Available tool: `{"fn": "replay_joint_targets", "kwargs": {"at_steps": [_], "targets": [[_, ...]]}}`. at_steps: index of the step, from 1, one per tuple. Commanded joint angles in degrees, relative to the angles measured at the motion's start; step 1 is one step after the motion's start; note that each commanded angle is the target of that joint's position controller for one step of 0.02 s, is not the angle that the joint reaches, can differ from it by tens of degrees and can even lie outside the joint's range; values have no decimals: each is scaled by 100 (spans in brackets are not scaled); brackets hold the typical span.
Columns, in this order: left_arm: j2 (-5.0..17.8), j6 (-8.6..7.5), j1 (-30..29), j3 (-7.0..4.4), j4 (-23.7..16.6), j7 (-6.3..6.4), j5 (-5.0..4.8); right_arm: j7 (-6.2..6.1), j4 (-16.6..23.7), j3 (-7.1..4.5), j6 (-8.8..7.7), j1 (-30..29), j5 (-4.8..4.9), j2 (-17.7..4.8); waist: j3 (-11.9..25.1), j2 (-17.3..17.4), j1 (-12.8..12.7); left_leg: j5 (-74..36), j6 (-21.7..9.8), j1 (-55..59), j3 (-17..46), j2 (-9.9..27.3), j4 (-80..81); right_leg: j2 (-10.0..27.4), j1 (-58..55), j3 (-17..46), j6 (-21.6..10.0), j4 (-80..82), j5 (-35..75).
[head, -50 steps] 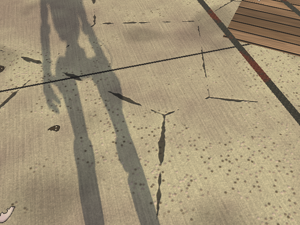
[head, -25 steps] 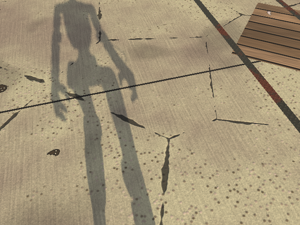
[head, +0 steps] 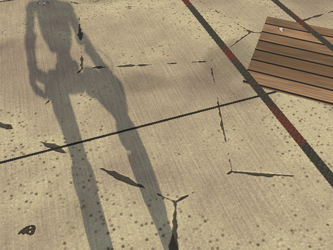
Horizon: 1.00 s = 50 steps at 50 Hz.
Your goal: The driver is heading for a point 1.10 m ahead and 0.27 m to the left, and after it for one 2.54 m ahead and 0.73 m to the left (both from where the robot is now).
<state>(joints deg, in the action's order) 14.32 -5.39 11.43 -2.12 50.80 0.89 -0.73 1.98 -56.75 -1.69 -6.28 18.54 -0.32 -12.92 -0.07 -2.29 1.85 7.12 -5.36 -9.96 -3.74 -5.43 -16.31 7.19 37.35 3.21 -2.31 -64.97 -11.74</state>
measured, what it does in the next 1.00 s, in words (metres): walks ahead, turning left: right foot, then left foot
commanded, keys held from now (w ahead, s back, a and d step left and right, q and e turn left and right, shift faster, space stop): w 0.18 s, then w+q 0.82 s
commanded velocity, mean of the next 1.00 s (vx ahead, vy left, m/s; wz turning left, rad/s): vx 0.50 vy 0.00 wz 0.35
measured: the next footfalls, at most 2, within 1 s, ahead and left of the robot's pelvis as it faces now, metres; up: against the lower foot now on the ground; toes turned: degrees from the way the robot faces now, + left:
right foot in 0.30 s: +0.33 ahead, -0.17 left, +0.00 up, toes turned +0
left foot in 0.86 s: +0.57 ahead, +0.13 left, +0.00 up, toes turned +23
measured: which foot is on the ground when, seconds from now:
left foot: down 0.00-0.32, up 0.34-0.84, down 0.86-1.00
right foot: up 0.00-0.28, down 0.30-0.84, up 0.86-1.00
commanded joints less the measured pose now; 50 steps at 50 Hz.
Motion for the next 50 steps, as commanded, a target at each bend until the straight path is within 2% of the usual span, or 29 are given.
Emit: {"fn": "replay_joint_targets", "kwargs": {"at_steps": [1,5,10,12,13,14,15,16,17,18,19,20,21,24,27,31,34,37,40,41,42,43,44,45,46,47,48,49,50], "targets": [[247,29,191,-70,-242,38,69,-113,320,-124,-95,-228,10,-764,-307,427,-267,-379,-985,-553,1237,1627,1165,246,161,20,157,827,888],[166,-32,-722,-35,-476,-28,21,-195,223,-150,-22,227,99,-917,-308,446,64,-474,-722,-73,944,1526,1065,-11,-10,-197,204,2443,1748],[242,-91,-1479,-16,-773,-198,-54,-206,28,-173,96,685,154,-945,-484,517,300,-321,-648,759,1094,1850,645,-188,-49,-232,114,3319,1283],[384,-163,-1317,-68,-807,-249,-55,-226,27,-205,162,643,164,-1015,-421,591,110,-497,-569,919,1305,1971,316,-301,-460,-223,-2,3623,833],[496,-197,-982,-126,-737,-251,-50,-233,59,-221,194,530,164,-1074,-266,661,-116,-965,-504,881,1325,1934,-19,-430,-991,-317,-66,3761,662],[719,-222,-219,-256,-514,-223,-40,-231,113,-190,215,412,136,-1008,155,615,-501,-1733,-376,704,1158,1651,-838,-573,-2023,-415,-187,3897,591],[1160,-247,952,-409,-257,-168,26,-215,271,-86,198,287,53,-753,1032,289,-967,-1375,-162,-193,841,1260,-2443,113,-3756,247,-522,3711,696],[1787,-186,1669,-571,-115,-148,118,-188,374,118,84,901,74,-12,1932,-1176,-856,900,290,-2509,267,316,-4688,1598,-6037,2539,-1306,4041,126],[1253,-175,1755,-437,-92,-155,136,-177,274,43,-28,913,218,-357,2236,-1242,-921,2424,268,-3171,1129,324,-5726,1834,-6019,3737,-1468,4680,-402],[878,-193,1212,-313,-200,-152,108,-187,400,-108,-58,476,348,-865,1359,-801,-806,2042,175,-3544,1248,637,-6041,1675,-5255,2851,-1158,4749,-364],[646,-192,672,-230,-310,-161,82,-222,480,-134,-30,154,333,-869,909,-448,-620,1513,170,-3405,1093,942,-5916,1437,-4455,2017,-957,4889,-48],[458,-195,297,-174,-321,-186,64,-256,507,-164,31,-10,267,-776,484,-246,-466,1130,203,-3210,1040,1102,-5579,1173,-3765,1403,-834,5158,216],[339,-214,112,-143,-297,-196,93,-266,504,-209,122,50,231,-689,267,-362,-285,861,210,-2912,1056,1260,-5300,954,-3313,894,-708,5368,418],[412,-249,164,-196,-118,-173,156,-236,553,-217,323,148,236,-365,6,-287,-97,419,240,-2729,982,1290,-5147,770,-2841,21,-712,5625,1308],[558,-230,317,-254,-3,-81,187,-226,795,-261,380,-264,191,-371,-156,-117,-117,-167,308,-3221,1101,1278,-4590,815,-2994,-429,-773,5708,1731],[720,-164,432,-293,46,26,161,-99,1086,-239,351,-977,148,-299,-347,-70,-291,-1011,318,-3208,779,1222,-3276,769,-3195,-974,-671,5808,1634],[822,-88,747,-332,145,71,103,18,1368,-194,339,-1601,137,-231,-549,31,-520,-1031,234,-3363,482,1204,-2679,926,-3674,-1208,-648,5732,1685],[910,26,902,-376,207,71,28,126,1636,-188,344,-1967,165,-244,-635,-8,-578,-535,91,-3413,212,1127,-2333,1069,-4225,-1401,-568,5411,2113],[1152,121,687,-444,119,93,-28,179,1763,-306,374,-1696,177,-475,-244,-290,-234,297,-198,-2393,-307,641,-2222,1062,-4355,-1667,-400,4450,4558],[1232,166,592,-464,85,106,-39,174,1678,-412,384,-1182,198,-662,75,-372,83,507,-338,-1681,-449,385,-2171,1002,-4284,-1740,-335,3661,5347],[1253,197,458,-457,37,110,-70,128,1458,-591,383,-293,207,-968,547,-269,580,158,-548,-376,-465,119,-1711,787,-3854,-1848,-166,2457,5295],[1119,155,486,-401,-96,111,21,-11,1237,-814,428,597,192,-1517,1027,353,909,158,-867,1376,721,724,-1434,493,-2376,-1839,126,634,3396],[125,-39,1044,-116,-401,-5,191,-48,1303,-849,370,365,185,-2094,1493,1735,61,689,-1906,3108,3978,2167,-920,-703,150,-1088,417,-1309,-2095],[593,-322,395,-172,-573,-89,-80,-25,1414,-723,306,676,103,-1670,2112,1163,504,1210,-2076,3365,5194,2511,13,-816,807,157,298,-1869,-2208],[793,-426,-149,-233,-729,-114,-264,-13,1357,-627,234,461,72,-1305,1258,867,510,709,-1724,2865,4293,2339,50,-527,1294,171,130,-1703,-1627],[761,-455,-178,-219,-705,-75,-166,-12,1449,-553,200,12,135,-1059,833,378,225,166,-1464,1953,3488,2067,-3,-248,1001,177,56,-1167,-1076],[794,-412,-116,-270,-617,-26,-9,-13,1566,-485,197,-450,141,-857,547,206,-41,-394,-1276,1074,2873,1808,37,-64,512,148,100,-693,-800],[843,-322,38,-319,-611,-26,44,-34,1662,-431,192,-655,96,-731,467,268,-237,-728,-1210,543,2564,1643,166,60,86,190,148,-402,-623],[806,-237,82,-336,-646,-32,72,-56,1687,-427,186,-685,91,-750,415,286,-323,-911,-1205,239,2449,1555,276,70,-127,159,223,-168,-536]]}}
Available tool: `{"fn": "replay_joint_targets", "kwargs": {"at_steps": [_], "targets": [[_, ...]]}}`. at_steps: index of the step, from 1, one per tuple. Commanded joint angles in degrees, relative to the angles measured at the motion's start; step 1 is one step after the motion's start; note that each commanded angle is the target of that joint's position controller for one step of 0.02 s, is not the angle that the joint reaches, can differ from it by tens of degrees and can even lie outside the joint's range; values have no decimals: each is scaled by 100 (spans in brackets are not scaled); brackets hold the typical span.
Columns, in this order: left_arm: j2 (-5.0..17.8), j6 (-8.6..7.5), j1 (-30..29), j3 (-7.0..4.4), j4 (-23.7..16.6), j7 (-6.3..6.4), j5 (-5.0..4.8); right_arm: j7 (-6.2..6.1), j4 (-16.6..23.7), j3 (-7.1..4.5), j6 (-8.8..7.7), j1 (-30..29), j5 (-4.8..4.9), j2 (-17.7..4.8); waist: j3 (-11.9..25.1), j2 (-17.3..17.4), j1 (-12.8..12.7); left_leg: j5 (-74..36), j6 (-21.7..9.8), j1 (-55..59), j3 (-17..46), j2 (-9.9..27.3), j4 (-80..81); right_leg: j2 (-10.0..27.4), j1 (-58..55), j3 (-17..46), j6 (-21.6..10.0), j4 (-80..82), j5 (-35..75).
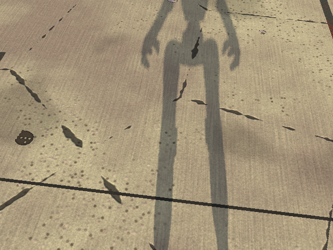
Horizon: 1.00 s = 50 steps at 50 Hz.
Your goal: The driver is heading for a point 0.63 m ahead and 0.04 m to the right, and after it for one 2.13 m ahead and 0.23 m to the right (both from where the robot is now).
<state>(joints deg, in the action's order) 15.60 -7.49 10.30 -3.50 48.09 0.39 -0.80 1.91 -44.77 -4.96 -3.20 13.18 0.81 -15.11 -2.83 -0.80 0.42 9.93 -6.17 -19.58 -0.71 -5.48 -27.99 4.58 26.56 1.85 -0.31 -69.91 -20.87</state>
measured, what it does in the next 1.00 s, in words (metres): walks ahead: right foot, then left foot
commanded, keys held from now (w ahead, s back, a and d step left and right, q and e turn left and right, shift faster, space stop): w+q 0.04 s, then w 0.64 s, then no key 0.32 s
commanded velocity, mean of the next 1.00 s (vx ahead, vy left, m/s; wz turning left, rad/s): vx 0.43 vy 0.00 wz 0.16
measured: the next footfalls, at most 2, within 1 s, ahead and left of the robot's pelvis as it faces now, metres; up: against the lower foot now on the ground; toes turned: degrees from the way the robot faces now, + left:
right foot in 0.38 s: +0.41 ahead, -0.12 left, +0.00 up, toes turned +7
left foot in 0.88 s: +0.64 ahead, +0.14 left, +0.00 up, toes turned +7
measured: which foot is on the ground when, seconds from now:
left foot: down 0.00-0.40, up 0.42-0.86, down 0.88-1.00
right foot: up 0.00-0.36, down 0.38-0.88, up 0.90-1.00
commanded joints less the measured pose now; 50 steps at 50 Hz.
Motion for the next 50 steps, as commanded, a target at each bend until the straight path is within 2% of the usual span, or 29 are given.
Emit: {"fn": "replay_joint_targets", "kwargs": {"at_steps": [1,4,8,10,13,16,17,18,19,20,21,22,23,24,25,27,29,32,35,39,41,43,44,45,46,47,48,49,50], "targets": [[584,36,180,-189,-422,20,118,-79,482,-115,-140,-97,-5,-609,634,139,-215,-1490,-1146,978,1994,1503,1499,309,884,219,114,566,465],[409,122,-309,-131,-621,45,179,-198,401,-153,-159,223,-1,-799,430,240,-93,-1963,-1059,737,1520,1326,1603,188,1053,56,314,1601,1306],[212,80,-1052,-29,-795,-52,119,-254,230,-100,-132,639,20,-702,316,514,282,-1480,-675,772,1139,1067,1548,-71,704,-66,231,3285,2787],[250,52,-1371,-15,-897,-111,67,-245,136,-96,-141,818,19,-752,189,576,436,-1086,-645,924,1294,1211,1550,-145,647,-82,159,3655,3015],[383,-13,-1711,-26,-1077,-201,55,-257,-7,-90,-115,1067,24,-771,54,557,547,-1253,-659,1725,1623,1559,1211,-182,1079,-23,-35,3986,2581],[494,-71,-1518,-54,-1106,-265,52,-307,-61,-117,-39,1055,5,-861,99,676,368,-2094,-530,2247,1784,1771,835,-291,880,-99,-269,4214,1866],[590,-82,-1184,-100,-1034,-256,56,-310,-34,-124,-19,936,1,-906,279,738,167,-2987,-455,2240,1698,1684,509,-444,335,-239,-380,4295,1693],[742,-89,-506,-187,-844,-231,76,-298,9,-99,-3,788,-9,-874,705,691,-194,-3851,-342,2101,1476,1414,-195,-571,-674,-363,-552,4437,1916],[984,-88,484,-261,-662,-200,147,-275,134,-18,-15,628,-61,-726,1481,493,-639,-3391,-166,1305,1262,1131,-1464,35,-2304,225,-918,4170,2251],[1416,-45,1353,-393,-516,-171,222,-251,142,106,-95,1321,-22,-302,2402,-793,-617,-1069,301,-804,779,256,-3728,1327,-4622,2419,-1785,4253,1687],[1096,-3,1528,-311,-343,-220,80,-219,78,151,-180,1491,47,-341,2577,-1574,-600,2236,365,-1933,1065,-14,-4645,1865,-5049,4069,-2050,5067,823],[748,34,1136,-206,-414,-201,-20,-189,161,46,-216,977,132,-786,1581,-936,-621,1980,335,-2490,1152,385,-5056,1689,-4333,3549,-1752,5211,88],[603,90,691,-145,-513,-180,9,-179,292,55,-231,470,120,-814,949,-364,-507,1434,314,-2474,870,706,-4869,1457,-3416,2758,-1526,5363,198],[518,110,388,-97,-538,-198,65,-184,360,49,-232,199,28,-736,478,-65,-329,1081,329,-2320,701,911,-4430,1207,-2587,2265,-1432,5588,646],[409,90,230,-46,-565,-214,116,-200,341,14,-198,225,-37,-693,349,-94,-150,841,338,-2026,686,1098,-4075,992,-2127,1904,-1340,5746,1094],[452,54,207,-50,-504,-234,115,-209,263,46,-120,496,-23,-463,385,-334,23,665,416,-1639,567,1200,-3713,800,-1701,1453,-1374,5982,1696],[611,27,316,-88,-409,-209,89,-238,333,71,-90,333,-56,-381,331,-331,38,354,531,-1777,467,1269,-3258,757,-1617,1076,-1433,6129,2268],[755,85,541,-127,-293,-138,47,-233,491,117,-119,-258,-84,-296,273,-238,-124,-599,627,-1935,366,1282,-2171,626,-1766,630,-1317,6203,2703],[800,152,793,-118,-166,-95,4,-178,612,170,-171,-836,-66,-179,142,-244,-328,-1400,623,-1604,196,1081,-1048,441,-1798,245,-1117,6128,2970],[808,302,1164,-90,57,-50,2,-57,779,170,-243,-1305,-63,-204,203,-373,-479,-1587,529,-1244,93,755,-335,559,-2293,184,-961,5525,3873],[870,361,1049,-102,75,-20,-7,-6,786,121,-271,-1196,-92,-360,347,-486,-317,-1280,374,-967,163,671,-57,661,-2556,325,-824,5092,4053],[881,388,815,-97,30,9,-18,-37,493,5,-305,-332,-184,-634,813,-401,160,-1894,139,293,29,515,475,359,-2495,204,-555,4119,4497],[682,352,883,-16,-72,16,92,-90,382,-80,-321,267,-267,-1026,1468,34,321,-4178,-154,1663,587,1222,72,26,-1822,-13,-294,3041,3474],[128,290,1716,175,8,-20,167,-143,379,-53,-245,574,-417,-1165,2324,1229,131,-6218,-1219,3641,2171,2744,-359,-593,-73,-150,121,1080,181],[262,293,2064,178,197,-79,111,-119,296,69,-154,738,-246,-734,3030,1419,155,-6424,-1628,3821,2752,3072,-296,-605,177,452,243,304,-2064],[693,355,1795,59,168,-102,-51,-79,272,72,-72,480,-113,-673,2605,1076,182,-4753,-1499,3246,2501,2796,19,-373,516,521,287,3,-1965],[734,448,1195,35,48,-50,-74,-84,347,112,-36,-11,-89,-558,1853,626,134,-3558,-1161,2453,2125,2451,314,-173,730,322,324,136,-1651],[660,566,881,18,-6,15,-11,-86,366,170,-22,-430,-120,-442,1289,442,7,-2799,-953,1562,1809,2227,615,-30,645,266,367,545,-1361],[603,696,896,3,9,76,40,-98,386,197,-5,-768,-164,-393,1045,555,-203,-2278,-769,751,1488,2005,876,89,136,247,406,1034,-1093]]}}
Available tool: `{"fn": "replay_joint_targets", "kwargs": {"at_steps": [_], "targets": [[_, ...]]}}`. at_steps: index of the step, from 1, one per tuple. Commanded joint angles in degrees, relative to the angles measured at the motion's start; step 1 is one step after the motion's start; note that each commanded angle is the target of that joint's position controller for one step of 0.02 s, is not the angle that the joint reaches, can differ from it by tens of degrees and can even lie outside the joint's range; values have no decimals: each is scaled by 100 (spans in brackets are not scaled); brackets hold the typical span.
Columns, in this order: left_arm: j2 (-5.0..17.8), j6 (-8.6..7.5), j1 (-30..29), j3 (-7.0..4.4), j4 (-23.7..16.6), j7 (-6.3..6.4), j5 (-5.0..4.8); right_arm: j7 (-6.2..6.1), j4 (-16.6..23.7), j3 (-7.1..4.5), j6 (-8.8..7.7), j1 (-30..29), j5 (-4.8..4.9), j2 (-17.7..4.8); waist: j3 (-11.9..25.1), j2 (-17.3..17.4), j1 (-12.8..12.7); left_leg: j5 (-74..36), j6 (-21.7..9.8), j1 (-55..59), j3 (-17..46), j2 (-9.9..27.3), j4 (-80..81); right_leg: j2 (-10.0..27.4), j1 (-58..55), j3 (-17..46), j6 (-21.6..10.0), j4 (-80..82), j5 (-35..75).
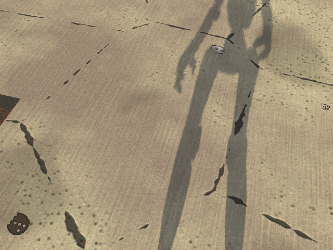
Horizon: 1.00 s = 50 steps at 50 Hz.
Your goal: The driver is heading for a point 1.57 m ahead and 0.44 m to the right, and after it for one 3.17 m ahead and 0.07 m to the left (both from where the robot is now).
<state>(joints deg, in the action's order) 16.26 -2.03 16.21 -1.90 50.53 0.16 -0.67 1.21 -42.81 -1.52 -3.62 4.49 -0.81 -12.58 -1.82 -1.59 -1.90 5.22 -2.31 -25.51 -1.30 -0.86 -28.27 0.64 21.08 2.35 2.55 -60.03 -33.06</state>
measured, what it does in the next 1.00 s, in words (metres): steps on the spot, turning right: right foot, then left foot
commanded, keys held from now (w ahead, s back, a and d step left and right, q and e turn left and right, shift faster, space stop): no key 0.06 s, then e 0.70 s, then no key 0.12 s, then w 0.12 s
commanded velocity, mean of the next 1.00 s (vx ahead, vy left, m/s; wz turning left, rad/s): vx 0.05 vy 0.00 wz -0.37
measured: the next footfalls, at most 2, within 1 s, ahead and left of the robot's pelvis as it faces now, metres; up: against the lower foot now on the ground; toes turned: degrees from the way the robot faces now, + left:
right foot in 0.22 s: +0.08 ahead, -0.14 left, +0.00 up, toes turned -5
left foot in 0.54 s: +0.11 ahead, +0.11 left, +0.00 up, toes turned -15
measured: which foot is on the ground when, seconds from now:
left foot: down 0.00-0.26, up 0.28-0.52, down 0.54-1.00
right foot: up 0.00-0.20, down 0.22-0.54, up 0.56-0.98, down 1.00-1.00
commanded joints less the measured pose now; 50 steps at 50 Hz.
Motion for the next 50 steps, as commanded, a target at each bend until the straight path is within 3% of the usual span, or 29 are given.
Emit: {"fn": "replay_joint_targets", "kwargs": {"at_steps": [1,4,6,10,11,12,13,14,15,16,19,22,24,26,27,28,29,30,31,32,33,36,39,42,44,47,48,49,50], "targets": [[378,235,438,-124,-184,141,54,-28,172,-192,68,-117,-67,-756,802,828,-113,-1478,-1074,695,1257,1350,1107,399,151,22,164,510,415],[165,296,610,-78,-37,208,104,-77,28,-196,65,-124,-120,-704,1012,928,-140,-945,-1090,412,891,1234,1264,318,-638,-129,115,1422,1164],[271,332,442,-112,-70,199,86,-137,-32,-215,88,-190,-67,-783,983,933,-101,60,-1027,365,839,1294,1310,288,-851,-228,4,1826,1732],[482,364,-18,-210,-367,172,144,-312,-153,-295,256,-94,74,-1003,463,850,-26,1820,-709,334,898,1328,1236,174,-692,-397,-401,2315,1807],[511,360,-51,-219,-439,163,168,-347,-203,-295,283,-8,113,-950,298,664,-25,1846,-533,366,814,1259,1010,298,-605,-196,-571,2663,2080],[749,354,-122,-266,-542,176,182,-372,-224,-291,295,186,93,-848,147,-9,129,1798,-244,338,423,899,363,686,-460,385,-835,3283,2641],[1108,360,-173,-383,-543,195,112,-403,-185,-283,301,284,53,-652,21,-1077,325,1690,135,210,-406,78,-369,1072,-225,1186,-1236,3864,2308],[1141,315,-61,-421,-577,189,94,-432,-104,-300,309,-166,28,-702,-187,-1317,20,1504,240,-52,-430,-262,-1064,1416,-190,1953,-1508,4413,2036],[1082,236,30,-418,-571,218,172,-431,3,-334,308,-409,49,-721,-111,-1469,-102,2094,226,-411,-69,-278,-1852,1659,-463,2352,-1687,4518,2445],[1032,142,25,-419,-612,232,207,-417,-23,-375,328,-361,82,-733,34,-1297,-86,2611,253,-696,230,-263,-2651,1702,-731,2362,-1784,4422,3184],[929,80,-439,-456,-782,267,-19,-388,-109,-387,319,-76,85,-687,527,-534,170,2257,340,-826,476,-43,-2491,1355,-1369,1778,-1413,3904,4476],[987,273,-426,-523,-818,315,-49,-334,-68,-298,238,-205,161,-516,859,-726,60,1724,459,-97,345,-189,-1378,1105,-1446,1653,-1328,3722,4764],[1021,349,-525,-550,-898,314,-65,-262,-120,-320,225,12,225,-660,933,-922,110,1412,469,432,323,-252,-643,1053,-1345,1825,-1319,3719,4595],[957,398,-740,-529,-995,311,-133,-201,-261,-379,223,468,211,-796,877,-849,383,388,366,1294,195,-234,728,778,-993,1845,-1054,3550,3782],[756,417,-582,-474,-999,319,-97,-214,-308,-460,243,650,145,-1046,959,-484,336,59,188,2082,539,298,964,505,-377,1657,-782,3117,2773],[255,418,-269,-355,-989,279,30,-291,-233,-537,312,654,18,-1451,1003,1089,107,-1143,-335,2763,1821,1667,973,-284,740,849,-392,1608,615],[562,335,-252,-459,-1182,272,-2,-231,-144,-551,311,530,-211,-1613,858,1869,105,-1579,-1199,2170,2935,2591,1161,-530,1465,651,-182,633,-500],[1042,317,-250,-597,-1049,263,-7,-227,3,-470,250,237,-208,-1319,645,1130,55,-1329,-1336,1973,2602,2412,1224,-237,1446,858,-103,-234,-153],[1137,357,-174,-662,-936,268,-41,-231,51,-412,211,-92,-134,-1082,468,829,-88,-1085,-1079,1848,1986,2017,1147,-212,1533,784,-52,-549,256],[1022,430,-66,-660,-810,306,-28,-246,124,-377,195,-261,-54,-990,415,706,-128,-758,-879,1849,1556,1728,1134,-146,1581,702,30,-723,575],[928,476,-94,-638,-830,308,1,-276,111,-354,193,-298,17,-938,308,773,-76,-943,-877,1820,1316,1650,1118,-111,1663,658,132,-925,855],[676,473,-482,-547,-1113,249,-74,-392,-11,-334,254,66,-18,-967,294,903,158,-1197,-1013,2032,756,1530,1207,-21,1746,296,323,-652,1260],[521,448,-799,-445,-1360,190,-44,-457,-110,-381,320,373,-7,-1135,427,901,385,-1269,-1141,2455,660,1712,1213,167,1636,156,424,146,1262],[391,437,-848,-339,-1468,118,7,-378,-118,-437,347,268,36,-1331,469,993,386,-1322,-1171,2151,403,1728,1189,219,836,-105,317,1035,1080],[464,445,-819,-336,-1473,84,8,-300,-149,-462,354,270,83,-1415,476,1057,388,-1462,-1172,2025,361,1759,1106,128,377,-316,206,1545,1060],[417,445,-604,-314,-1369,-4,-23,-191,-261,-464,334,347,251,-1459,449,1002,257,567,-989,1629,439,1745,1156,2,-515,-564,-160,2798,1525],[431,428,-336,-331,-1226,-32,-18,-157,-304,-429,321,329,299,-1371,415,957,106,1192,-839,1250,393,1648,1027,-116,-1144,-668,-343,3363,1796],[526,409,30,-372,-1057,-15,-40,-108,-380,-326,280,419,255,-1078,496,762,-23,1725,-572,781,205,1422,684,-137,-1936,-552,-511,3668,1742],[809,380,548,-448,-934,38,-51,-24,-344,-167,215,330,89,-599,688,-141,-161,2237,-132,-28,-360,979,-629,761,-2803,658,-774,3974,1701]]}}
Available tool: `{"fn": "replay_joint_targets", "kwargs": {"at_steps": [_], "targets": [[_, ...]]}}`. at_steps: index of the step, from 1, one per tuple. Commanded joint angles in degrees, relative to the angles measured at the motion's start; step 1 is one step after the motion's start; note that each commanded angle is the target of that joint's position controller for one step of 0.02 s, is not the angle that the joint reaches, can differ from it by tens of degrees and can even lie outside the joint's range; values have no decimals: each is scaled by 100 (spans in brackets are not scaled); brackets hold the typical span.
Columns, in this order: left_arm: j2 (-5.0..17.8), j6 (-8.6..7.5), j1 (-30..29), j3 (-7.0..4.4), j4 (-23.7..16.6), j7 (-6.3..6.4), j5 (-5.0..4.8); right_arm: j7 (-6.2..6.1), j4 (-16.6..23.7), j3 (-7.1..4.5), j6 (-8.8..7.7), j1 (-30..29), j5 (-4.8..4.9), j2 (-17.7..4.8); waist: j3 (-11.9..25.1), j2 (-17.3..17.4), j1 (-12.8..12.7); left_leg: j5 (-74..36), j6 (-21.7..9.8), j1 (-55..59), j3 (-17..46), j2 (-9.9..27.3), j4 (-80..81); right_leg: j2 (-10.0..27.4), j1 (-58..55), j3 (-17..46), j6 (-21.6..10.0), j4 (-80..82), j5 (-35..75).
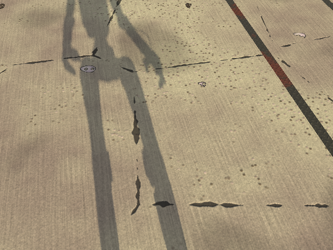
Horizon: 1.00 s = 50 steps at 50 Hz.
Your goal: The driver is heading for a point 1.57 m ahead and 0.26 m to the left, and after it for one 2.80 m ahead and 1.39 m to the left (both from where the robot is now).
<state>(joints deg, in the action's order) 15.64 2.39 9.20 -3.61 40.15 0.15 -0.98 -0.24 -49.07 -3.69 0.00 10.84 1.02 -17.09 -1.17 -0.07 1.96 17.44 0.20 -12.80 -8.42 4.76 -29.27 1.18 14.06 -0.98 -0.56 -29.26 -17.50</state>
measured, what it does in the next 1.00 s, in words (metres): walks ahead: left foot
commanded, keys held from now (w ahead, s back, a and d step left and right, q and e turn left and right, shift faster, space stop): w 1.00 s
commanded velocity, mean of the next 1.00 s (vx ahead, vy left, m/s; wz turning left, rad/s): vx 0.43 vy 0.00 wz -0.05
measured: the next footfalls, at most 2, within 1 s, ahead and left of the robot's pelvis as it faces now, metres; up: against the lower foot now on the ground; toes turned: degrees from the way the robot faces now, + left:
left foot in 0.50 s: +0.36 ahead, +0.13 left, +0.00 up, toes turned +1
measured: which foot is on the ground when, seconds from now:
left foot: down 0.00-0.00, up 0.02-0.48, down 0.50-1.00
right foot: down 0.00-0.52, up 0.54-1.00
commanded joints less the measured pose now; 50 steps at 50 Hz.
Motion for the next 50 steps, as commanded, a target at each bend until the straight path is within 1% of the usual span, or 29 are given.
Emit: {"fn": "replay_joint_targets", "kwargs": {"at_steps": [1,2,3,4,5,7,10,14,18,21,22,23,24,25,26,27,28,29,30,31,32,33,35,38,41,45,48,49,50], "targets": [[1578,-118,1472,-404,36,38,26,154,616,74,-245,-585,-161,-73,506,-1575,-614,1928,-1,-2965,14,-372,-2025,2027,-2404,3093,-1407,1430,-598],[1410,-299,1465,-380,29,-10,115,121,691,-102,-318,-1008,1,-664,203,-1019,-874,1866,-24,-3335,765,-182,-2994,2210,-1835,3655,-1857,1900,-1339],[1140,-437,1129,-284,-10,-9,135,139,681,-175,-341,-938,135,-836,-145,-1007,-626,1264,-152,-3475,973,48,-3183,1976,-1576,3192,-1634,2027,-1813],[932,-533,847,-227,-40,-2,103,139,511,-197,-353,-730,139,-814,-307,-1005,-460,740,-222,-3432,1015,150,-3149,1663,-1424,2732,-1375,2117,-1743],[804,-578,682,-180,-58,10,58,123,421,-222,-369,-643,58,-839,-368,-970,-383,270,-214,-3421,1042,195,-3001,1488,-1390,2379,-1209,2209,-1316],[708,-644,709,-145,-53,36,100,145,306,-203,-420,-569,-9,-671,-308,-745,-296,-551,-155,-3194,1003,199,-2817,1254,-1322,1814,-1067,2327,-221],[734,-695,961,-171,44,49,100,162,295,-147,-449,-677,-34,-462,-188,-517,-347,-1275,10,-3162,950,151,-2166,1124,-1452,1269,-1062,2350,705],[881,-708,1229,-220,228,56,70,197,473,-45,-452,-1186,-17,-294,-359,-599,-529,-1899,126,-2826,866,15,-1066,1072,-1236,871,-1039,2408,972],[943,-675,1533,-246,449,59,18,305,677,37,-511,-1648,17,-265,-574,-537,-664,-1891,-4,-2703,795,-82,-426,1256,-1416,749,-1054,2301,1202],[1013,-628,1544,-275,552,74,-38,390,767,40,-571,-1643,29,-379,-564,-605,-527,-1505,-242,-2417,788,-147,-108,1443,-1711,754,-955,2036,1722],[1059,-606,1513,-288,567,81,-37,398,748,15,-584,-1500,30,-460,-452,-671,-428,-1334,-326,-2127,712,-232,-62,1466,-1802,734,-903,1848,2264],[1123,-578,1441,-298,564,89,-21,381,684,-44,-590,-1181,27,-587,-199,-764,-226,-1197,-439,-1569,561,-410,-26,1409,-1844,642,-830,1419,3378],[1092,-537,1380,-276,568,104,-9,336,466,-160,-584,-438,17,-770,291,-720,173,-1232,-597,-525,387,-621,81,1167,-1708,388,-691,492,4444],[944,-524,1440,-201,534,125,40,271,202,-286,-569,570,8,-1054,1017,-566,586,-1277,-826,1119,669,-359,-111,890,-905,187,-487,-817,4234],[360,-614,2046,-20,365,63,77,215,73,-435,-527,1419,-122,-1652,2075,800,504,-169,-1732,3567,3258,1290,18,110,1437,-41,-20,-3267,1995],[297,-759,1864,26,429,68,16,238,-5,-313,-532,1509,-48,-1289,2521,1478,545,693,-1953,3757,5154,1748,1196,-460,2244,778,14,-4331,-1459],[793,-853,1364,-113,290,26,-173,227,41,-206,-538,1025,-9,-1010,1553,1170,509,1112,-1654,3079,4514,1593,1391,-74,2888,941,-99,-4801,-1269],[846,-901,973,-100,168,15,-212,204,156,-153,-522,589,-26,-818,934,760,355,881,-1470,2247,3762,1416,1455,264,2964,698,-209,-4674,-799],[811,-905,770,-107,140,33,-110,205,206,-101,-522,230,-67,-653,470,388,165,368,-1387,1371,3195,1207,1632,506,2773,561,-214,-4285,-344],[775,-848,839,-146,179,53,-37,208,253,-49,-557,4,-140,-487,296,467,-57,-55,-1306,793,2779,984,1792,705,2405,597,-220,-3958,-24],[657,-774,1003,-132,241,46,-20,215,258,-43,-572,-110,-173,-453,238,567,-192,-261,-1321,428,2544,864,1965,770,2109,597,-193,-3845,150],[533,-708,1103,-112,285,49,-8,217,239,-49,-606,-121,-156,-466,202,567,-265,-498,-1381,222,2339,814,2108,796,1995,554,-146,-3739,236],[476,-624,948,-99,218,72,32,198,158,-66,-665,-55,-118,-556,0,457,-327,-979,-1463,-10,1955,772,2321,843,2166,487,-5,-3377,546],[440,-657,349,-73,33,70,88,114,62,-82,-650,187,-89,-674,-171,285,-188,-1619,-1402,182,1527,644,2390,841,2541,403,153,-2335,1495],[245,-748,-326,18,-116,-18,58,58,-8,-84,-601,476,-40,-773,-258,242,73,-1806,-1210,272,1113,443,2387,596,2211,124,141,-1029,2365],[261,-807,-976,54,-351,-169,-10,41,-206,-109,-474,993,21,-878,-393,234,318,-1800,-1189,1093,1190,761,2136,422,2346,105,38,-256,2377],[437,-828,-975,9,-448,-261,-4,7,-268,-153,-356,1035,36,-952,-293,346,143,-2504,-1047,1745,1276,1034,1674,307,2248,137,-188,5,1713],[546,-828,-737,-35,-404,-265,3,-5,-254,-172,-328,960,32,-1008,-125,437,-22,-3262,-981,1857,1245,1027,1358,180,1875,49,-279,29,1454],[702,-827,-187,-123,-264,-248,15,-13,-232,-178,-289,833,24,-1035,237,477,-364,-4233,-881,1845,1100,886,665,-16,1093,-131,-418,136,1389]]}}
